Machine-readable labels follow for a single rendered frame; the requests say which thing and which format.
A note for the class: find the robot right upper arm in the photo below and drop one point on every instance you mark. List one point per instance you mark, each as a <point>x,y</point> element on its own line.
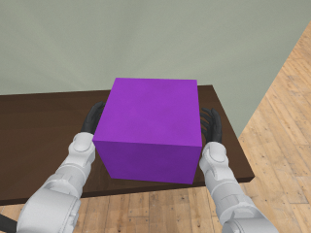
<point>248,225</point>

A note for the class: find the robot right forearm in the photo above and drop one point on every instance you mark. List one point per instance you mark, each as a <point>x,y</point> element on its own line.
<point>229,198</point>

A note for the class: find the table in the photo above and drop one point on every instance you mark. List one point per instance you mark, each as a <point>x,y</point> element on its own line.
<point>36,130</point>

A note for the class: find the robot left upper arm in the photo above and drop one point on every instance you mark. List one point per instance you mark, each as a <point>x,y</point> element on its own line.
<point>51,211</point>

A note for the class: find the carton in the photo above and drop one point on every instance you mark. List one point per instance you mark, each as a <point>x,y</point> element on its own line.
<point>150,130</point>

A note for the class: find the robot right hand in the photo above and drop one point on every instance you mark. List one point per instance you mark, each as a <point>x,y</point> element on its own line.
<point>214,132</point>

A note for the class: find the robot left forearm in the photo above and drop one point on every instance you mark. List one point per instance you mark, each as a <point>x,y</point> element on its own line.
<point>72,174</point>

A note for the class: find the robot left hand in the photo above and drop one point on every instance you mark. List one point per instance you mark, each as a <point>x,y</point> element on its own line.
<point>92,118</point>

